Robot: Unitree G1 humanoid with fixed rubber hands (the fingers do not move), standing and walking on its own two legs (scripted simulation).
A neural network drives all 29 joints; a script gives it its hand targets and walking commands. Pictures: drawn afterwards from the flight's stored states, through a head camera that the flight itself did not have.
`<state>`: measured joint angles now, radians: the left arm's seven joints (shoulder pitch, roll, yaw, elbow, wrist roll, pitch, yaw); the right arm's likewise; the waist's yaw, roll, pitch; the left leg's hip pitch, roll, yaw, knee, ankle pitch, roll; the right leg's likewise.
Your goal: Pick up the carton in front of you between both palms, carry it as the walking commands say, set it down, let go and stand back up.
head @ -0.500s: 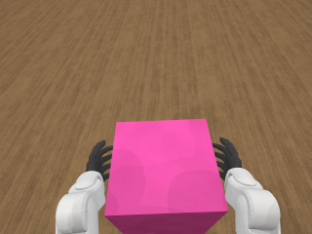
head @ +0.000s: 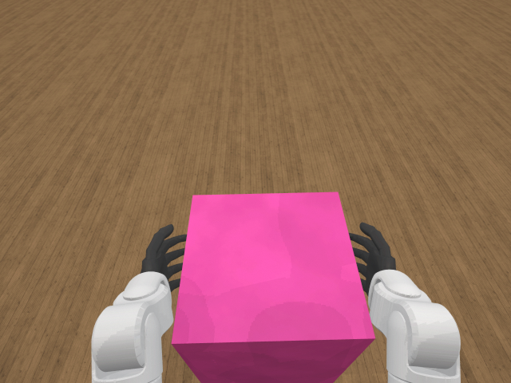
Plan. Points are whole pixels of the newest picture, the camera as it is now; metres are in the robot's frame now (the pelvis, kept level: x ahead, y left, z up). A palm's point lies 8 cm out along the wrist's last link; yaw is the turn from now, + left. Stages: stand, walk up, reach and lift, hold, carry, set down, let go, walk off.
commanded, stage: carry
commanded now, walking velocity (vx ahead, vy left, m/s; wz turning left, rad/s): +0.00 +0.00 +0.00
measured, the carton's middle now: (267, 295) +0.25 +0.00 +0.02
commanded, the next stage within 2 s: hold in 1.24 s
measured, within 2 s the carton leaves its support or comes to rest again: neither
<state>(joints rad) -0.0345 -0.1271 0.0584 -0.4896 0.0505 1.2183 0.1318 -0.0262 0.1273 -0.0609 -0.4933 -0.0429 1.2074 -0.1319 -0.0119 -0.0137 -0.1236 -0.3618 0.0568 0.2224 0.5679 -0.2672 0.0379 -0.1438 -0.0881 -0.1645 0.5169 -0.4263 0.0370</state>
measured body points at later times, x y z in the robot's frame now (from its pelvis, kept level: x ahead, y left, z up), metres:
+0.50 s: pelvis -0.04 -0.01 +0.00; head -0.07 -0.01 +0.45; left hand +0.21 +0.14 +0.09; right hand +0.21 -0.16 +0.10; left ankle +0.02 +0.09 -0.73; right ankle -0.11 -0.11 -0.73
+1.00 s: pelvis -0.06 -0.01 +0.00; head -0.08 -0.01 +0.45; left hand +0.23 +0.14 +0.04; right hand +0.23 -0.17 +0.04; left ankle +0.02 +0.09 -0.73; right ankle -0.11 -0.11 -0.73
